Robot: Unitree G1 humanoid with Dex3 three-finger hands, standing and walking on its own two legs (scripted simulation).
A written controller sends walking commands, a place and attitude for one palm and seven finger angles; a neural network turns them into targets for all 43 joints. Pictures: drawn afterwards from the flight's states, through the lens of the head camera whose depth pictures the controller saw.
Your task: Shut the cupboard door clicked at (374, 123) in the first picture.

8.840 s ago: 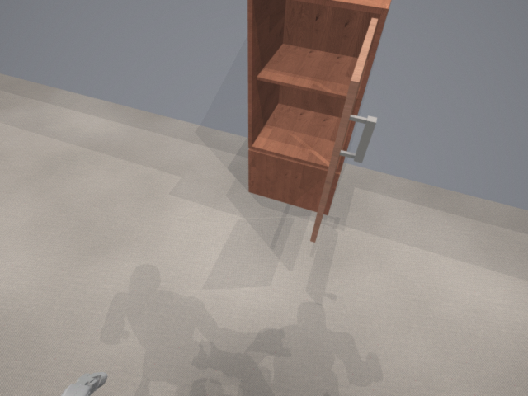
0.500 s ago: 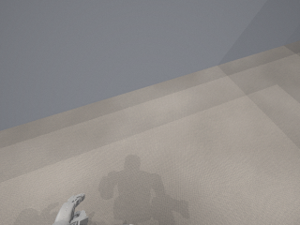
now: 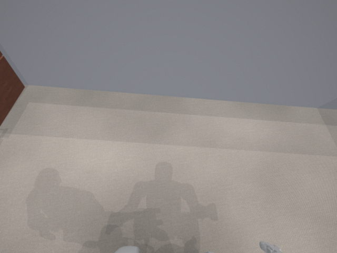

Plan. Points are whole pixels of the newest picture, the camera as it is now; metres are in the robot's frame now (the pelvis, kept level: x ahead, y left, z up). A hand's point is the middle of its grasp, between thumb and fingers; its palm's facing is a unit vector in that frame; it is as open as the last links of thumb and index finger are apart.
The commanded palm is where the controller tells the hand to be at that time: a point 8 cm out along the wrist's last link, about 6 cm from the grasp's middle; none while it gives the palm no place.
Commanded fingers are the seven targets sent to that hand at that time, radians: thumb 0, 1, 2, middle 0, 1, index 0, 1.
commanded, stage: walk to a spot facing it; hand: left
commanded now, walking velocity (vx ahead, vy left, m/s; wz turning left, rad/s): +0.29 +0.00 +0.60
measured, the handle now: out of the picture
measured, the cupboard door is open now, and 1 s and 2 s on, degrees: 91 91 91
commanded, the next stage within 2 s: turn to face it in 1.92 s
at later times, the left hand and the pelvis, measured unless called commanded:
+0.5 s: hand (99, 204) +0.23 +0.20 -0.12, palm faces +0.20 -0.95 -0.25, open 7.4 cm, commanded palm none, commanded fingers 0.00 0.90 0.90 -0.20 -0.30 -0.20 -0.30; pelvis +0.12 -0.02 +0.01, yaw +15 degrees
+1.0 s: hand out of the picture +0.08 +0.13 -0.16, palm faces +0.61 -0.77 -0.17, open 7.3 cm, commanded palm none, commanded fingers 0.00 0.90 0.90 -0.20 -0.30 -0.20 -0.30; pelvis +0.28 +0.07 +0.00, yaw +32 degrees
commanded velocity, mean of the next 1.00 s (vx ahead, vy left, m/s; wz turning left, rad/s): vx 0.34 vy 0.00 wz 0.46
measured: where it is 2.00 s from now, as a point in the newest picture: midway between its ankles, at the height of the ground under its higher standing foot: (116, 163)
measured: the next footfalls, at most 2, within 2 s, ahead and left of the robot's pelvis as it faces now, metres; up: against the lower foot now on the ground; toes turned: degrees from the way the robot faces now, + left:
right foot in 0.48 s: +0.25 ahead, -0.12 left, +0.00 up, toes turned +11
left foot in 1.00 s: +0.36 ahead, +0.21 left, +0.00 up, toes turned +39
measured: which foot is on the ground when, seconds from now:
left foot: down 0.00-0.48, up 0.50-0.98, down 1.00-1.00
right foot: up 0.00-0.46, down 0.48-1.00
